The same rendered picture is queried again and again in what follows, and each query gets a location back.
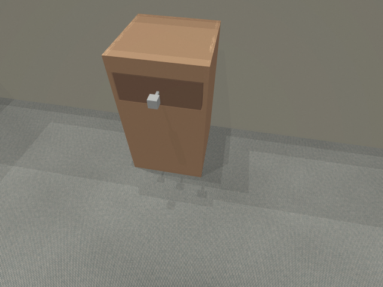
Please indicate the handle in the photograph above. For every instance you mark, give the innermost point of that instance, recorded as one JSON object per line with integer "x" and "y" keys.
{"x": 153, "y": 100}

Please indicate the drawer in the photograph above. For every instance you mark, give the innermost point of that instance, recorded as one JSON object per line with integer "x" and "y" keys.
{"x": 177, "y": 93}

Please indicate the cabinet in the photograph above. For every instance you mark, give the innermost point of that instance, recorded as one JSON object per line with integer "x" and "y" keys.
{"x": 168, "y": 139}

